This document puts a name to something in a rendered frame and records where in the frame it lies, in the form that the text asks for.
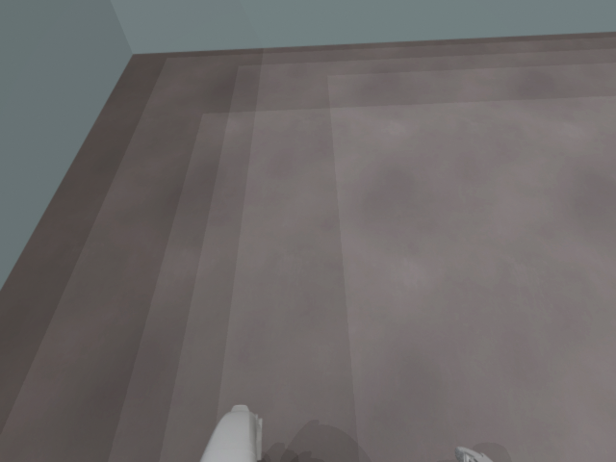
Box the robot left thigh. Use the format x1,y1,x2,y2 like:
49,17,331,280
199,411,263,462

